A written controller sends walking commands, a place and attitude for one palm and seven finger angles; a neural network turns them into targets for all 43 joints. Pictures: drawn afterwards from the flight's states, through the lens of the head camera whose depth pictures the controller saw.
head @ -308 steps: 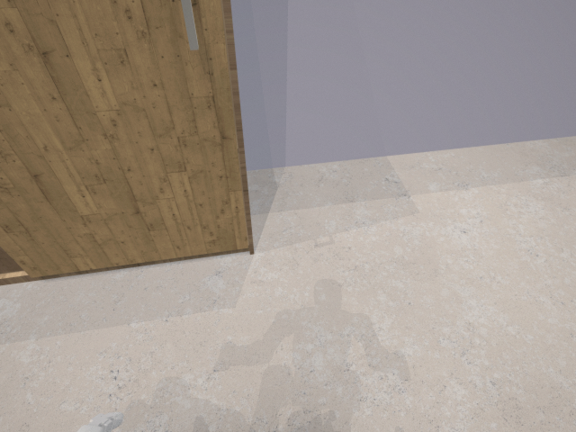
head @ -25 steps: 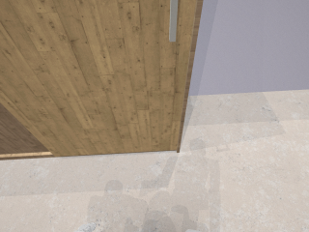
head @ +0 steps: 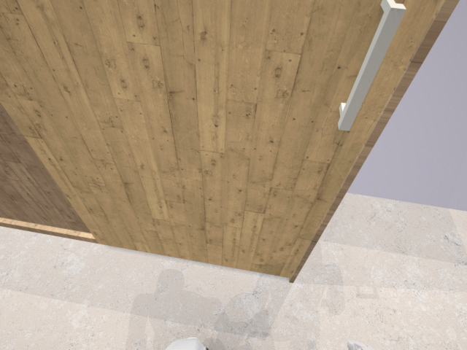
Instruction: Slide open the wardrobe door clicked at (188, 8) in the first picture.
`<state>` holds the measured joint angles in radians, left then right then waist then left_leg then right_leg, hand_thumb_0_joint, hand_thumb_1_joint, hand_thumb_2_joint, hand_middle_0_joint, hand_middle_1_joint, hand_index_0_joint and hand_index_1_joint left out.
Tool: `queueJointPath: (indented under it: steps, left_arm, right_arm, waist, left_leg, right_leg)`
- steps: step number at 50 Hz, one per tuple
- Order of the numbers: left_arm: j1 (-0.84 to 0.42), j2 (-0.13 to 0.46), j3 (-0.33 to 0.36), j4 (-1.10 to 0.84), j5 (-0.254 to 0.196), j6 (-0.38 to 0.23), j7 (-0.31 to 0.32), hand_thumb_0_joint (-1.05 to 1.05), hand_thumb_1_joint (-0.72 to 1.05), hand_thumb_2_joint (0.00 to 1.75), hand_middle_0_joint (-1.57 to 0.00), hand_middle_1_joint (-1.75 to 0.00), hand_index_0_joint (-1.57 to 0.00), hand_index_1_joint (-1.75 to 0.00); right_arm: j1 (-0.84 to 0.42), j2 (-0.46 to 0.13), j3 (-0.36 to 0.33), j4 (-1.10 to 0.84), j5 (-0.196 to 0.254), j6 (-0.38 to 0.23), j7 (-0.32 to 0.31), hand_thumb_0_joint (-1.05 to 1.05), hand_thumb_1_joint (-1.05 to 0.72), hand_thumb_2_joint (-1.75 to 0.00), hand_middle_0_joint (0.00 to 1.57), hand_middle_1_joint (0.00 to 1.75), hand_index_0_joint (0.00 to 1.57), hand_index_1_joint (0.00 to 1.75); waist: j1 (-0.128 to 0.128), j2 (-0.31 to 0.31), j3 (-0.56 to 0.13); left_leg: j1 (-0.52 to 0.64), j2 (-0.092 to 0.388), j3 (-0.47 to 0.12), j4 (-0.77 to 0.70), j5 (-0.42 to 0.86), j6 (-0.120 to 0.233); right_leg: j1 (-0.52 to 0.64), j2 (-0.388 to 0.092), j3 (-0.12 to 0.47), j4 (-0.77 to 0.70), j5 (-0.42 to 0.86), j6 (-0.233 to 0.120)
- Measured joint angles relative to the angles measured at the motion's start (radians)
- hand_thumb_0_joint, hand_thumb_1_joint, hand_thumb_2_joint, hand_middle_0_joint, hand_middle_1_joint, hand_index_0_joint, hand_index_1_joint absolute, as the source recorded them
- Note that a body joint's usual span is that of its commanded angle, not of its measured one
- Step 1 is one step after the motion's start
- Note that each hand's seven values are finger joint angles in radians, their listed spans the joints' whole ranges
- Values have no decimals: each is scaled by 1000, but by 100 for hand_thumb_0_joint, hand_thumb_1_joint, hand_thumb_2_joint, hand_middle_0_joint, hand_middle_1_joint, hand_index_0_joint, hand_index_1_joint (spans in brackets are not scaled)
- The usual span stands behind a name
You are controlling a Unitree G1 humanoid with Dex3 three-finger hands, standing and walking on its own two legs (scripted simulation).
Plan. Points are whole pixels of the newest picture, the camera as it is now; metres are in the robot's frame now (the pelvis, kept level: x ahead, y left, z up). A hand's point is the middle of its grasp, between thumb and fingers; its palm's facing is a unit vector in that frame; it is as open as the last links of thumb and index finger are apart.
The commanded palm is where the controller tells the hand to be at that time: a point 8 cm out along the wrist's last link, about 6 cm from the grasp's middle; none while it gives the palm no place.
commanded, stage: come to a stop and stand still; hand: right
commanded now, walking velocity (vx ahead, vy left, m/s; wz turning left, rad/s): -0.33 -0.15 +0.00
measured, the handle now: (363, 70) +0.50 -0.14 +0.25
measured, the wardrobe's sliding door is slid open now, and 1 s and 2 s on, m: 0.00 0.00 0.00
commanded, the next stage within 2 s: none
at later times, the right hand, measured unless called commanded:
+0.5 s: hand out of the picture +0.02 -0.22 -0.17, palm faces +0.11 +0.96 -0.25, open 7.3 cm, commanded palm none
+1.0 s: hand out of the picture -0.06 -0.25 -0.16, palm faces +0.06 +0.98 -0.19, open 7.4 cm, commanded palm none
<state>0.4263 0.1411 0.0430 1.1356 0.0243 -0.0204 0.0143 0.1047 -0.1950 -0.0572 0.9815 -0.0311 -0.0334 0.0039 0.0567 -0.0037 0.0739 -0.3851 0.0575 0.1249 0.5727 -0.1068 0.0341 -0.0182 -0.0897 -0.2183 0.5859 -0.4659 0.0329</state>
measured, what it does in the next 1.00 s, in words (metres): walks backwards: right foot, then left foot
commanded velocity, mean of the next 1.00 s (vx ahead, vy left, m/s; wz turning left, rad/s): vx -0.05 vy -0.05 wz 0.00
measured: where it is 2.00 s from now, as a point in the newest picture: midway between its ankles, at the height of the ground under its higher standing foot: outside the picture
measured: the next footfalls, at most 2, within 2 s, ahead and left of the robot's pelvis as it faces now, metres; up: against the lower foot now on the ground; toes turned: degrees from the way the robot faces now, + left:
right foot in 0.48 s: +0.00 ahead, -0.13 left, +0.00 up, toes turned -6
left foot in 0.74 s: +0.02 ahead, +0.03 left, +0.00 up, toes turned -1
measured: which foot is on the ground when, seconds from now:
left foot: down 0.00-0.52, up 0.54-0.72, down 0.74-1.00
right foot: down 0.00-0.00, up 0.02-0.46, down 0.48-1.00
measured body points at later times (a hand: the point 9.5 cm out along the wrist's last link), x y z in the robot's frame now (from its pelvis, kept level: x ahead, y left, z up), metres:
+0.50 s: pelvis -0.02 -0.03 +0.00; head -0.03 -0.03 +0.45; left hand +0.06 +0.22 -0.13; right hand +0.01 -0.27 -0.15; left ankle +0.10 +0.09 -0.72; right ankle -0.04 -0.12 -0.72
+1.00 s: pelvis -0.08 -0.08 +0.01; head -0.08 -0.08 +0.46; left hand -0.07 +0.16 -0.14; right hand -0.06 -0.30 -0.14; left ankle -0.02 +0.03 -0.72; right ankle -0.04 -0.12 -0.72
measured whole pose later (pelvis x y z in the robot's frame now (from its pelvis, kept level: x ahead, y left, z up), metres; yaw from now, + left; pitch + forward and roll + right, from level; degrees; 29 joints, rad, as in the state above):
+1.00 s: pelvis -0.08 -0.08 +0.01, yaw -2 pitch -2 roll +0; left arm 0.35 0.18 0.01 0.99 0.02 0.02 0.01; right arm 0.32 -0.15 -0.02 0.98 -0.02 0.02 -0.03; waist 0.02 0.00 0.01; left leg -0.29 0.00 0.04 0.51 -0.22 0.04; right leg -0.25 0.07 -0.12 0.47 -0.20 -0.11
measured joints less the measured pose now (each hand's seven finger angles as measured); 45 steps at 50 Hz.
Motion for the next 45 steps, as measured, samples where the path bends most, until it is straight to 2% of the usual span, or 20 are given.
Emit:
queueJointPath:
  steps: [3,6,10,14,17,21,24,26,28,32,34,36,38,41,43,45]
  left_arm:
    - [-22,4,-3,12,-17,29,5,0,92,90,-20,-30,-20,-30]
    - [-58,2,-3,1,-24,49,10,1,92,90,-20,-30,-20,-30]
    - [-111,-5,2,-31,-22,68,6,1,92,90,-20,-30,-20,-30]
    - [-168,4,12,-64,-13,83,-2,0,91,90,-20,-30,-20,-30]
    - [-205,15,17,-88,-10,85,-4,0,92,90,-20,-30,-20,-30]
    - [-231,31,20,-116,-12,73,-6,1,92,90,-20,-30,-20,-30]
    - [-212,54,17,-174,-15,55,-9,1,92,90,-20,-30,-20,-30]
    - [-195,56,15,-202,-9,46,-2,0,92,90,-20,-30,-20,-30]
    - [-173,60,9,-228,-2,54,0,0,92,90,-20,-30,-20,-30]
    - [-153,51,-6,-248,0,60,-1,1,92,90,-20,-30,-20,-30]
    - [-149,42,-15,-250,1,57,-2,1,91,90,-20,-30,-20,-30]
    - [-145,33,-22,-249,-1,51,-2,1,91,90,-20,-30,-20,-30]
    - [-153,39,-18,-236,-7,47,5,0,92,90,-20,-30,-20,-30]
    - [-153,52,-18,-219,-15,44,6,0,94,90,-21,-30,-20,-30]
    - [-141,49,-22,-207,-14,41,0,0,94,90,-21,-30,-20,-30]
    - [-124,44,-25,-192,-12,38,-3,0,94,90,-21,-30,-20,-30]
  right_arm:
    - [2,31,18,20,11,-15,-12,0,-91,-90,19,30,20,30]
    - [20,60,31,36,15,6,-27,0,-91,-90,20,30,20,30]
    - [22,54,19,33,11,29,-44,-1,-94,-90,20,30,21,30]
    - [27,49,12,27,6,43,-46,-1,-93,-90,20,30,21,30]
    - [40,44,6,24,0,50,-47,0,-92,-90,20,30,21,30]
    - [66,26,-3,26,-7,59,-46,0,-91,-90,20,30,20,30]
    - [113,16,13,21,-1,67,-63,0,-91,-90,20,30,20,30]
    - [141,8,15,27,6,82,-65,1,-91,-90,20,30,20,30]
    - [179,9,14,27,8,102,-57,1,-91,-90,20,30,20,30]
    - [233,7,9,15,4,107,-41,1,-91,-90,20,30,20,30]
    - [247,7,8,5,4,98,-37,1,-91,-90,20,30,20,30]
    - [255,9,10,-6,4,86,-35,1,-91,-90,20,30,20,30]
    - [251,30,17,-2,2,71,-37,1,-91,-90,20,30,20,30]
    - [260,50,36,-5,5,47,-35,1,-91,-90,20,30,20,30]
    - [259,50,39,-5,7,43,-35,1,-91,-90,20,30,20,30]
    - [249,45,39,-2,8,48,-35,1,-91,-90,20,30,20,30]
  waist:
    - [5,-34,39]
    - [-3,-38,40]
    - [-22,-33,25]
    - [-47,-26,16]
    - [-66,-14,8]
    - [-87,12,-11]
    - [-72,12,-41]
    - [-67,29,-52]
    - [-69,16,-80]
    - [-61,-4,-110]
    - [-66,-5,-109]
    - [-72,-4,-103]
    - [-79,-38,-81]
    - [-63,-59,-64]
    - [-51,-46,-58]
    - [-43,-27,-56]
  left_leg:
    - [15,-23,21,53,-79,36]
    - [47,-32,23,0,-78,38]
    - [55,-33,31,-54,-47,46]
    - [46,-25,32,-73,-27,43]
    - [35,-13,31,-80,-10,35]
    - [15,1,27,-85,14,19]
    - [-13,18,27,-45,13,-3]
    - [-25,40,-7,15,-62,-13]
    - [-36,17,-54,88,-179,-13]
    - [-30,-29,-108,236,-220,-16]
    - [12,-40,-107,209,-235,-16]
    - [73,-47,-104,112,-227,-10]
    - [93,-63,-101,46,-183,0]
    - [98,-64,-89,-5,-135,1]
    - [100,-62,-82,-27,-120,3]
    - [98,-63,-79,-36,-113,5]
  right_leg:
    - [-147,0,118,324,-82,-12]
    - [-256,18,158,421,-62,-12]
    - [-344,32,180,392,-9,-4]
    - [-385,53,188,401,15,8]
    - [-375,63,186,365,15,11]
    - [-305,64,178,217,14,1]
    - [-213,72,154,47,73,-3]
    - [-192,104,133,28,122,-52]
    - [-179,110,115,22,120,-84]
    - [-176,131,98,-13,144,-111]
    - [-189,147,91,-21,158,-120]
    - [-211,162,82,-19,168,-126]
    - [-230,152,83,-12,175,-128]
    - [-231,150,95,-52,208,-115]
    - [-235,151,100,-66,220,-104]
    - [-239,151,103,-73,232,-113]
